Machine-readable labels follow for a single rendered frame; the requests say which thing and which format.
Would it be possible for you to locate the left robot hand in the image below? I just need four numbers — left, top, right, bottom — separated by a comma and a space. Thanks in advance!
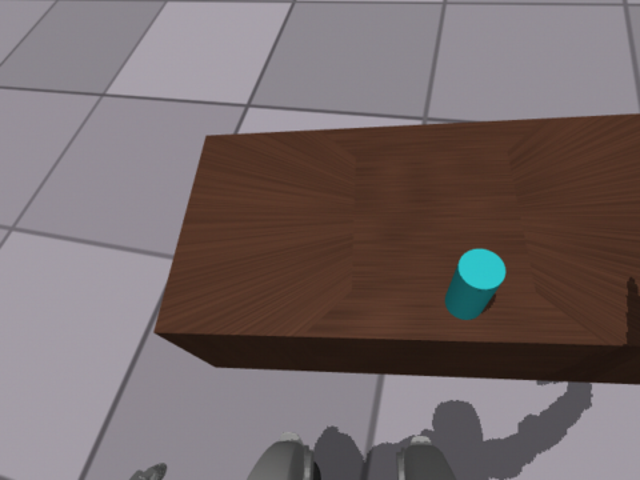
129, 463, 167, 480

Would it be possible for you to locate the can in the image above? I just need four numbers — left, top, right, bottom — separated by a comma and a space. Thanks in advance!
445, 249, 506, 320

